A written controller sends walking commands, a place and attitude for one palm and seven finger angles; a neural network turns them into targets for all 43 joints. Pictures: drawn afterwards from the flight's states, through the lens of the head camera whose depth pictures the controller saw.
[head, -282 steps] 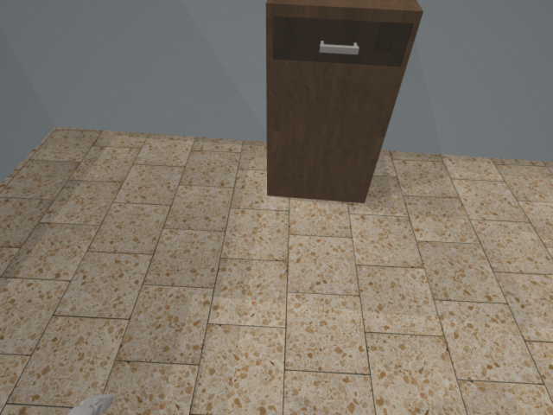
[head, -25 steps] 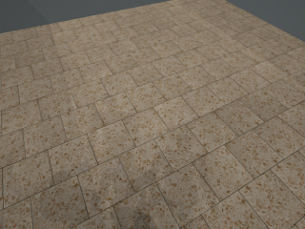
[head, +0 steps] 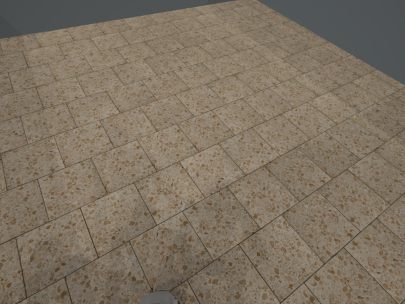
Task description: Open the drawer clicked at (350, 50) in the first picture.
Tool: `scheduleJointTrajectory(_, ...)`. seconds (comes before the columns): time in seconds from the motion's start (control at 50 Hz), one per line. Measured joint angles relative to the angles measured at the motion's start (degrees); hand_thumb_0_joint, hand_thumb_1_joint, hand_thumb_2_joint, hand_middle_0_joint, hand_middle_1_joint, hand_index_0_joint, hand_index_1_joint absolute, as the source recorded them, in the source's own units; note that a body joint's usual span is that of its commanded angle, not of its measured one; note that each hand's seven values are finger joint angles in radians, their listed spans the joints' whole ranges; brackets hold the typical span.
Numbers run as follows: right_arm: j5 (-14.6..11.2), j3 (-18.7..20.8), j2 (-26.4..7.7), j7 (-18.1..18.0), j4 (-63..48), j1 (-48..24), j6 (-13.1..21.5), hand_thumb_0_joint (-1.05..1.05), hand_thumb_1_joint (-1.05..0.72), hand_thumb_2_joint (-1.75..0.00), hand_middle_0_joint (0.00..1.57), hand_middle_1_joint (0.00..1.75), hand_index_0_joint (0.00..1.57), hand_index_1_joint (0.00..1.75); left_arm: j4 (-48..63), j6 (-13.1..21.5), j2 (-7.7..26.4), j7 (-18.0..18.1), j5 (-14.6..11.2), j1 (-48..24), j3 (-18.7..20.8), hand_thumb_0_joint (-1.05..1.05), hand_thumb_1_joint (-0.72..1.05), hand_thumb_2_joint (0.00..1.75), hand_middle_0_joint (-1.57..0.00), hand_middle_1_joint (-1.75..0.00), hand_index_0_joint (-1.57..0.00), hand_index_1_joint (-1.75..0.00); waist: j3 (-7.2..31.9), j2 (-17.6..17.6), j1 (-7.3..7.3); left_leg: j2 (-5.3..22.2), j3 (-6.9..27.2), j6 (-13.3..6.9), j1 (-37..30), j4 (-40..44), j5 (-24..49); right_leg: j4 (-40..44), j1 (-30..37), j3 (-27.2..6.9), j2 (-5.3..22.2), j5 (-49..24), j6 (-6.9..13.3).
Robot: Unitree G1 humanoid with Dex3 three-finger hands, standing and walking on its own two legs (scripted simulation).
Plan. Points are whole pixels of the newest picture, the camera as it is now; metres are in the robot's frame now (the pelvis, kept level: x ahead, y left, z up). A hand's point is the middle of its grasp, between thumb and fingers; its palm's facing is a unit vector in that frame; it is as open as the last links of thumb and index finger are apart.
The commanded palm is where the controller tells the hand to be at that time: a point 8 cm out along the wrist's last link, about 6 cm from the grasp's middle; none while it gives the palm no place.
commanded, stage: turn to face it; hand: left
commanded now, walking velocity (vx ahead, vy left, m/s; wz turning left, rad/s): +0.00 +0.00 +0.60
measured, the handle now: out of the picture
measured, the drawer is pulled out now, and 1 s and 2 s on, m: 0.00 0.00 0.00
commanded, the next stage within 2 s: none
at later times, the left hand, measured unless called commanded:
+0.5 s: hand (104, 303) +0.14 +0.21 -0.14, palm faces +0.24 -0.94 -0.23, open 7.4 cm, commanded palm none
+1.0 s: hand out of the picture -0.02 +0.13 -0.13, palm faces +0.56 -0.78 -0.29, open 7.4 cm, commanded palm none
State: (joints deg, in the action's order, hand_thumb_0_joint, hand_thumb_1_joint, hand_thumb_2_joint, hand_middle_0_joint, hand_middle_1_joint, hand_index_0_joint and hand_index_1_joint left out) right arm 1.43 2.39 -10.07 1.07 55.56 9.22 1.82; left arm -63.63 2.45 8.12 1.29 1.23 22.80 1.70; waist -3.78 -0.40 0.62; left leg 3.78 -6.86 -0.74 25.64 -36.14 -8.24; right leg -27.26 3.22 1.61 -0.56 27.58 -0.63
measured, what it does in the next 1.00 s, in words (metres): steps on the spot, turning left: right foot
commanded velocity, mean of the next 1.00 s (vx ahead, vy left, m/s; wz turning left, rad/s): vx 0.00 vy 0.00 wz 0.60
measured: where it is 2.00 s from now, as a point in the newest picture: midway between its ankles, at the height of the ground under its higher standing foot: outside the picture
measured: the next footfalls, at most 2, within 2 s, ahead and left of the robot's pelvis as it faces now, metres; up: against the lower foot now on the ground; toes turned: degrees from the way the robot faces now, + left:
right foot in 0.60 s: +0.12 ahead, -0.13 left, +0.00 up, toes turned +17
left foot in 1.14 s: +0.01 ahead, +0.08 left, +0.00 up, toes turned +46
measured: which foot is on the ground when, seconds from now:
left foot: down 0.00-0.60, up 0.62-1.00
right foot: down 0.00-0.02, up 0.04-0.58, down 0.60-1.00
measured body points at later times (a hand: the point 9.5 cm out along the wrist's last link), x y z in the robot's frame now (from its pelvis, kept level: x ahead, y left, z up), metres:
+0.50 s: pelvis +0.06 +0.00 +0.02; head +0.08 +0.00 +0.47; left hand +0.13 +0.26 -0.12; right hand +0.13 -0.23 -0.13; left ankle +0.11 +0.09 -0.72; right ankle +0.09 -0.14 -0.68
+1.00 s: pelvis +0.07 -0.05 +0.02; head +0.12 -0.05 +0.47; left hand -0.05 +0.17 -0.11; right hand +0.30 -0.22 -0.13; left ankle -0.03 +0.08 -0.65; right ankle +0.08 -0.14 -0.72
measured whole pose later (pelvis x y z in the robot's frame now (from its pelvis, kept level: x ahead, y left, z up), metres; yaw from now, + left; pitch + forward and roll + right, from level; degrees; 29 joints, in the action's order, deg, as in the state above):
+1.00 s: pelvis +0.07 -0.05 +0.02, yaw +34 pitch +0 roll +3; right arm 1.2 5.3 -16.2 1.2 53.7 7.0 -5.6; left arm -52.9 -0.7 10.1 1.5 1.7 16.8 1.7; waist -5.7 0.7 0.8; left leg 2.8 -1.7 4.9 25.8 -57.4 -22.9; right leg -29.2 -9.3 14.7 7.4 19.2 1.3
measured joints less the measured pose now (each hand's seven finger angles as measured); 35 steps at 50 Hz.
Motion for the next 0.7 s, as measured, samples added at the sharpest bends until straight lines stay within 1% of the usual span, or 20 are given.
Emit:
scheduleJointTrajectory(0.02,0.2,-0.1,0.5,-0.3,0.1,-0.1,0.6,0.01,-0.91,-0.89,0.20,0.30,0.20,0.30,-0.5,-0.5,0.4,0.1,-0.4,-0.4,0.2,0.00,0.90,0.90,-0.21,-0.30,-0.20,-0.30,-0.4,-0.9,-0.25,-0.8,-0.2,-2.2,0.1,-1.7,-2.1,-7.8,-2.9,0.4,0.9,0.9,0.1)
scheduleJointTrajectory(0.04,0.1,-0.4,1.0,-0.7,0.2,-0.1,0.8,0.01,-0.91,-0.89,0.20,0.30,0.20,0.30,-0.7,-1.0,0.8,0.2,-0.7,-1.1,0.3,0.00,0.90,0.90,-0.21,-0.30,-0.20,-0.30,-0.8,-1.6,-0.13,-1.3,-0.6,-3.4,0.0,-3.3,-3.9,-17.2,-6.6,-0.4,1.1,2.6,0.3)
scheduleJointTrajectory(0.06,0.0,-0.7,1.4,-0.9,0.5,0.0,0.7,0.01,-0.91,-0.89,0.20,0.30,0.20,0.30,-0.6,-1.4,1.2,0.4,-0.7,-1.8,0.3,0.00,0.90,0.90,-0.21,-0.30,-0.20,-0.30,-1.1,-2.0,0.08,-1.6,-0.9,-4.0,-0.7,-3.7,-5.0,-25.6,-10.2,-1.0,1.1,3.6,0.4)
scheduleJointTrajectory(0.08,-0.2,-0.9,1.7,-1.2,0.9,0.4,0.5,0.01,-0.91,-0.89,0.20,0.30,0.20,0.30,-0.4,-1.7,1.6,0.5,-0.7,-2.7,0.4,0.00,0.90,0.90,-0.21,-0.30,-0.20,-0.30,-1.3,-2.2,0.17,-2.0,-1.0,-4.2,-1.7,-3.0,-5.3,-32.2,-13.7,-1.0,1.2,3.3,0.3)
scheduleJointTrajectory(0.1,-0.3,-1.0,2.0,-1.5,1.2,0.8,0.3,0.00,-0.91,-0.89,0.20,0.30,0.20,0.30,0.0,-2.0,1.8,0.5,-0.5,-3.7,0.6,0.00,0.90,0.90,-0.20,-0.30,-0.20,-0.30,-1.3,-2.2,0.11,-2.5,-0.9,-3.8,-2.7,-1.5,-4.7,-36.6,-16.9,-0.6,1.5,2.1,0.0)
scheduleJointTrajectory(0.12,-0.5,-0.6,2.1,-2.0,1.4,1.3,0.2,0.00,-0.91,-0.89,0.20,0.30,0.20,0.30,0.6,-2.2,1.9,0.3,-0.4,-5.0,0.8,0.00,0.91,0.90,-0.20,-0.30,-0.20,-0.30,-1.4,-2.1,-0.01,-3.1,-0.6,-4.0,-3.7,0.2,-4.1,-38.9,-19.8,-0.3,2.1,0.6,-0.4)
scheduleJointTrajectory(0.14,-0.6,-0.2,1.9,-2.4,1.6,1.8,0.1,0.00,-0.93,-0.89,0.20,0.30,0.20,0.30,1.3,-2.4,2.0,0.2,-0.3,-6.3,1.0,0.00,0.91,0.90,-0.20,-0.30,-0.20,-0.30,-1.4,-1.9,-0.15,-3.8,-0.2,-4.3,-4.6,2.1,-3.3,-39.4,-22.3,-0.1,2.7,-0.8,-0.7)
scheduleJointTrajectory(0.22,-0.4,0.0,0.9,-2.1,2.4,3.5,-1.1,0.00,-0.94,-0.89,0.20,0.30,0.20,0.30,5.1,-3.0,2.2,0.0,-0.1,-10.4,1.7,0.00,0.91,0.90,-0.20,-0.30,-0.20,-0.30,-0.6,-1.2,-0.49,-5.7,1.7,-5.1,-6.7,7.8,-0.4,-36.3,-29.2,-0.6,4.3,-5.2,-2.0)
scheduleJointTrajectory(0.26,-0.4,0.2,0.8,-1.8,2.5,4.3,-1.8,0.00,-0.93,-0.89,0.20,0.30,0.20,0.30,6.6,-3.4,2.4,0.1,0.1,-11.8,2.2,0.00,0.91,0.90,-0.20,-0.30,-0.20,-0.30,0.1,-1.1,-0.87,-6.5,2.8,-5.1,-7.1,9.3,0.3,-34.8,-31.1,-1.1,4.7,-6.8,-2.6)
scheduleJointTrajectory(0.32,-0.3,0.6,0.9,-1.5,2.3,5.3,-2.5,0.00,-0.92,-0.89,0.20,0.30,0.20,0.30,8.0,-4.0,2.6,0.2,0.2,-13.3,2.6,0.00,0.91,0.90,-0.20,-0.30,-0.20,-0.30,1.2,-0.9,-1.66,-7.3,4.5,-4.9,-7.4,10.3,0.7,-32.2,-31.8,-1.6,4.7,-8.0,-3.3)
scheduleJointTrajectory(0.42,0.0,1.2,0.8,-1.2,1.3,6.2,-3.2,0.01,-0.91,-0.89,0.20,0.30,0.20,0.30,9.4,-4.9,2.8,0.2,0.1,-15.0,2.9,0.00,0.91,0.90,-0.20,-0.30,-0.20,-0.30,2.3,-0.2,-3.05,-8.3,7.6,-4.3,-6.9,10.6,0.9,-26.9,-29.9,-2.0,3.8,-6.7,-3.9)
scheduleJointTrajectory(0.5,0.1,1.8,0.0,-1.2,0.3,6.3,-3.5,0.01,-0.91,-0.89,0.20,0.30,0.20,0.30,10.5,-5.1,2.7,0.2,-0.2,-15.8,2.7,0.00,0.91,0.90,-0.20,-0.30,-0.20,-0.30,2.3,1.1,-3.88,-8.8,10.3,-3.2,-5.8,10.2,1.1,-21.1,-26.6,-2.3,2.3,-4.1,-3.6)
scheduleJointTrajectory(0.54,0.1,2.2,-0.6,-1.1,-0.1,6.3,-3.8,0.01,-0.90,-0.89,0.20,0.30,0.20,0.30,11.2,-4.9,2.5,0.3,-0.5,-16.0,2.5,0.00,0.91,0.90,-0.20,-0.30,-0.20,-0.30,2.2,1.8,-4.08,-9.1,11.8,-2.5,-5.2,9.8,1.3,-16.8,-24.3,-2.4,1.4,-3.5,-3.2)
scheduleJointTrajectory(0.58,0.0,2.6,-1.3,-1.1,-0.5,6.3,-4.2,0.01,-0.90,-0.89,0.20,0.30,0.20,0.30,11.9,-4.5,2.4,0.3,-0.7,-15.8,2.3,0.00,0.91,0.90,-0.20,-0.30,-0.20,-0.30,2.2,2.3,-4.03,-9.7,13.3,-1.5,-4.3,9.1,1.3,-9.7,-20.7,-2.2,0.7,-5.5,-2.7)
scheduleJointTrajectory(0.6,-0.1,2.8,-1.7,-1.0,-0.7,6.3,-4.4,0.01,-0.90,-0.89,0.20,0.30,0.20,0.30,12.4,-4.2,2.4,0.4,-0.8,-15.5,2.1,0.00,0.91,0.90,-0.20,-0.30,-0.20,-0.30,2.4,2.4,-3.76,-10.1,13.9,-0.9,-3.6,8.2,1.1,-4.8,-18.5,-1.9,0.7,-8.2,-2.0)
scheduleJointTrajectory(0.62,-0.4,3.2,-2.3,-0.9,-0.7,6.0,-4.7,0.01,-0.90,-0.89,0.20,0.30,0.20,0.30,12.4,-3.8,2.0,0.5,-0.6,-15.2,2.0,0.00,0.91,0.90,-0.20,-0.30,-0.20,-0.30,2.1,3.5,-3.50,-9.8,14.6,-0.2,-2.7,5.8,-1.8,-3.1,-17.6,-1.0,0.1,-10.5,-0.4)
scheduleJointTrajectory(0.64,-0.4,3.6,-2.7,-1.0,-0.6,5.9,-5.1,0.01,-0.90,-0.89,0.20,0.30,0.20,0.30,12.5,-3.8,1.8,0.6,-0.4,-14.7,1.7,0.00,0.91,0.90,-0.20,-0.30,-0.20,-0.30,1.9,3.9,-3.38,-9.6,14.1,0.8,-1.2,1.2,-7.6,-2.9,-17.2,0.0,0.1,-10.9,0.9)
scheduleJointTrajectory(0.66,-0.3,3.8,-3.0,-0.9,-0.7,5.9,-5.3,0.01,-0.90,-0.89,0.20,0.30,0.20,0.30,12.5,-3.8,1.8,0.6,-0.2,-14.1,1.4,0.00,0.90,0.90,-0.20,-0.30,-0.20,-0.30,2.1,3.9,-3.32,-9.7,12.8,1.5,0.7,-4.9,-11.8,-2.6,-16.7,0.9,0.6,-10.6,1.9)
scheduleJointTrajectory(0.68,-0.1,4.0,-3.4,-0.8,-0.8,5.9,-5.6,0.01,-0.90,-0.89,0.20,0.30,0.20,0.30,12.5,-3.8,1.8,0.7,-0.2,-13.4,1.3,0.00,0.90,0.90,-0.20,-0.30,-0.20,-0.30,2.2,3.6,-3.18,-9.5,11.5,2.0,2.4,-10.9,-14.0,-1.9,-15.9,1.7,1.3,-10.4,2.4)
scheduleJointTrajectory(0.7,0.0,4.1,-3.7,-0.6,-0.8,5.8,-5.8,0.01,-0.91,-0.89,0.20,0.30,0.20,0.30,12.4,-3.8,1.8,0.8,-0.3,-12.7,1.3,0.00,0.90,0.90,-0.20,-0.30,-0.20,-0.30,2.2,3.2,-3.02,-9.0,10.2,2.5,3.7,-16.4,-14.6,-1.1,-15.1,2.4,2.0,-10.4,2.7)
